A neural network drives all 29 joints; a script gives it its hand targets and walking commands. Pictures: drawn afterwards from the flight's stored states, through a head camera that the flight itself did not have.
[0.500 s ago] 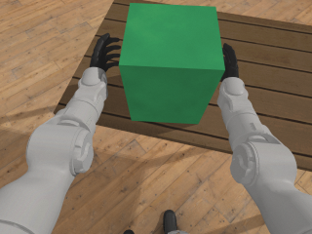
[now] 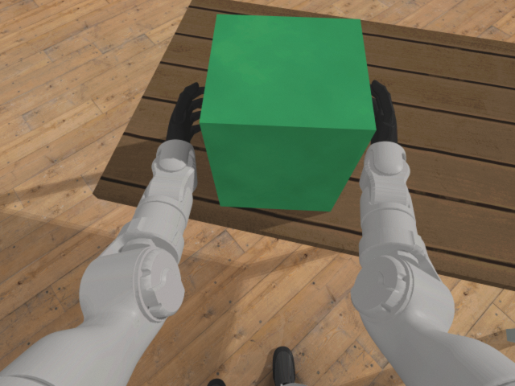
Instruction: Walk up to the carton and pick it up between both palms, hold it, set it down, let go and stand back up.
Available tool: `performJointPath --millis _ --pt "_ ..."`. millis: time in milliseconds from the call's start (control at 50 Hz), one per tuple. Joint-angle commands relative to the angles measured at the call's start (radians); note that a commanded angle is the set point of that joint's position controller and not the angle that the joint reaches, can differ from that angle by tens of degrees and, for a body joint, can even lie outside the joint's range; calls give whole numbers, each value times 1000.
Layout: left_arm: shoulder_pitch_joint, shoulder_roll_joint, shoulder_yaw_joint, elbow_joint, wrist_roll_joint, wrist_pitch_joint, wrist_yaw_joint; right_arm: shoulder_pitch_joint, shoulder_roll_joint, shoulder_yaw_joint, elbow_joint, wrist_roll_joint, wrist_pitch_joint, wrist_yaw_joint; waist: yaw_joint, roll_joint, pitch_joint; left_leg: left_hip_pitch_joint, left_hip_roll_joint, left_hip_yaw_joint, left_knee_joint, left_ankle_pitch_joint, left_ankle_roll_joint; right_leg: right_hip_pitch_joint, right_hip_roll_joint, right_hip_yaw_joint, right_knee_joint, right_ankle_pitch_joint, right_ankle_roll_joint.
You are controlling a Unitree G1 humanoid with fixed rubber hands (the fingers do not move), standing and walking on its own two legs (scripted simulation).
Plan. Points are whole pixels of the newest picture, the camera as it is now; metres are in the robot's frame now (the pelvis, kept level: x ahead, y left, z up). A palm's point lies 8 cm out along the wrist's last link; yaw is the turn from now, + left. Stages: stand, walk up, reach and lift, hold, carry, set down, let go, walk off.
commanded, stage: reach and lift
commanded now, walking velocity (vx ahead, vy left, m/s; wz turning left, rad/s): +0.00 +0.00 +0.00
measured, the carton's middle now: (280, 125) +0.50 -0.11 +0.02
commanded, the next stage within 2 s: none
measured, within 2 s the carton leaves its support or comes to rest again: leaves its support in 1.92 s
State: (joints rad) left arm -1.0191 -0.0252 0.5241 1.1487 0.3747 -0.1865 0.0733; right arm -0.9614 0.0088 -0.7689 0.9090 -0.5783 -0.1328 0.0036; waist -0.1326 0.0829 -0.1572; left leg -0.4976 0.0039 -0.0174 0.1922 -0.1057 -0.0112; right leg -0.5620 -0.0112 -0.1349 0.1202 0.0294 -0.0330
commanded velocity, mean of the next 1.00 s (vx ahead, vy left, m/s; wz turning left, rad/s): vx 0.00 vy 0.00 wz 0.00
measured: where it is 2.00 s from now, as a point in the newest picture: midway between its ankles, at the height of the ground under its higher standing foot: outside the picture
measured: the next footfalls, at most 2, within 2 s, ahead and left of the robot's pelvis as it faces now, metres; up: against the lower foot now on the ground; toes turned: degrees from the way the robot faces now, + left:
none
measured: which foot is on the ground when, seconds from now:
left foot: down 0.00-1.00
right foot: down 0.00-1.00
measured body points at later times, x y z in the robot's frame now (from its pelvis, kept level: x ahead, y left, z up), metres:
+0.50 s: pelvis +0.02 +0.00 +0.01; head +0.13 -0.02 +0.44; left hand +0.49 +0.04 +0.05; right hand +0.44 -0.25 +0.06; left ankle -0.04 +0.13 -0.74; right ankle +0.02 -0.10 -0.74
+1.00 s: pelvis +0.02 +0.01 +0.01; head +0.13 -0.02 +0.44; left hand +0.49 +0.05 +0.05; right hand +0.44 -0.25 +0.06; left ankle -0.04 +0.13 -0.74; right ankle +0.02 -0.10 -0.74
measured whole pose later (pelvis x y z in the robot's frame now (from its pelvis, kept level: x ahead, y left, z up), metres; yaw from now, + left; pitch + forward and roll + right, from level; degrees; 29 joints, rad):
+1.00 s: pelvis +0.02 +0.01 +0.01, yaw -2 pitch +18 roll +0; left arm -0.91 -0.12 0.56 1.00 0.41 -0.15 0.04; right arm -0.81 0.03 -0.69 0.81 -0.52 -0.22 -0.01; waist -0.10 0.07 -0.09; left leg -0.31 0.00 0.01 0.11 -0.12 0.02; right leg -0.41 -0.01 -0.10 0.08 0.01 -0.01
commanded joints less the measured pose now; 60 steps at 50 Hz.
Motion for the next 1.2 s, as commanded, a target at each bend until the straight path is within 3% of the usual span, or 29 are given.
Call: performJointPath --millis 0,140,200,300,400,540,600,620,640,700,780,800,820,840,920,1040,1120,1180 --pt "-466 -328 -153 -141 97 16 -96 -428 438 185 -44 -117 -51 103 -1 -53 -666 110 -15 -29 -31 199 13 693 2 11 154 479 58" --pt "-431 -351 -181 -146 74 38 -135 -407 481 265 -67 -77 -48 101 -3 -116 -567 -15 -23 -16 -67 199 36 867 -15 37 198 658 81" --pt "-415 -381 -183 -144 76 34 -149 -390 506 289 -72 -56 -64 97 5 -116 -508 -71 -24 -17 -80 198 46 938 -24 46 211 723 83" --pt "-419 -390 -198 -206 79 28 -148 -374 506 307 -74 -36 -83 99 18 -113 -522 -29 -24 -30 -81 211 42 922 -22 42 209 709 75" --pt "-397 -412 -199 -180 97 21 -128 -396 503 298 -69 -43 -118 104 30 -93 -550 -3 -16 -25 -75 234 33 867 -20 40 192 666 73" --pt "-383 -452 -214 -222 97 46 -129 -363 526 299 -72 -47 -92 115 16 -83 -538 69 -12 -34 -74 245 22 814 -13 29 163 614 75" --pt "-373 -461 -214 -222 107 65 -129 -356 525 295 -75 -56 -82 123 21 -98 -513 95 -7 -38 -61 269 16 782 -8 23 150 591 68" --pt "-357 -466 -213 -218 103 70 -129 -356 516 296 -97 -50 -84 124 32 -69 -530 103 -8 -36 -48 279 11 769 -13 23 152 588 64" --pt "-360 -464 -219 -236 105 74 -128 -356 516 295 -106 -55 -79 128 36 -78 -537 111 -7 -42 -55 265 6 754 -7 20 148 558 61" --pt "-370 -484 -242 -269 97 77 -122 -343 518 299 -98 -55 -80 134 23 -68 -562 163 -4 -40 -43 309 -11 727 -1 17 138 565 60" --pt "-374 -495 -239 -260 110 75 -125 -340 530 299 -98 -73 -84 130 17 -76 -552 115 -9 -35 -43 295 1 765 -6 15 153 593 66" --pt "-309 -402 -163 -205 78 70 -134 -312 538 415 -106 3 -89 118 118 -148 -518 18 -26 -1 -68 254 90 951 -28 116 200 710 84" --pt "-326 -403 -178 -214 62 55 -139 -324 550 418 -100 15 -101 105 89 -165 -512 -123 -31 -3 -110 217 118 1062 -38 132 245 795 98" --pt "-349 -414 -174 -205 63 33 -139 -331 550 419 -63 12 -118 95 106 -144 -528 -191 -30 -6 -120 216 125 1072 -45 119 264 814 103" --pt "-403 -420 -189 -198 60 -13 -130 -365 555 435 -56 21 -165 76 97 -133 -578 -76 -10 -19 -110 277 113 998 -33 117 219 776 83" --pt "-482 -461 -199 -178 66 -95 -125 -405 583 454 -6 -38 -268 62 87 -177 -694 -160 -6 -12 -135 316 123 1055 -49 130 216 871 89" --pt "-492 -484 -222 -158 73 -117 -123 -411 564 430 43 -62 -310 59 66 -150 -708 -78 6 -26 -136 329 92 976 -44 114 179 793 75" --pt "-496 -508 -258 -160 72 -124 -113 -420 533 404 63 -68 -327 60 46 -106 -728 66 16 -37 -106 357 38 829 -25 82 135 682 60"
